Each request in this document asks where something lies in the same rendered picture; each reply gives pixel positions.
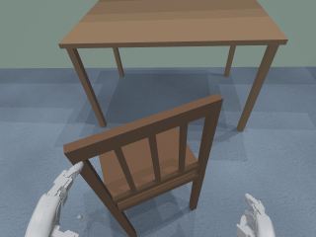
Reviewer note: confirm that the right robot hand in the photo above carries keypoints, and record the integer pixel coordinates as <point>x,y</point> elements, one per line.
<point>261,224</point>

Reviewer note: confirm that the left robot hand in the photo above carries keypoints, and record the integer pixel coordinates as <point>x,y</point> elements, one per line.
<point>47,211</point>

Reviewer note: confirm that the chair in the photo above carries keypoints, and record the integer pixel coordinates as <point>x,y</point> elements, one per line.
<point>147,158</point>

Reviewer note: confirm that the table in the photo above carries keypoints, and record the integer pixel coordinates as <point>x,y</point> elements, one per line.
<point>175,23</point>

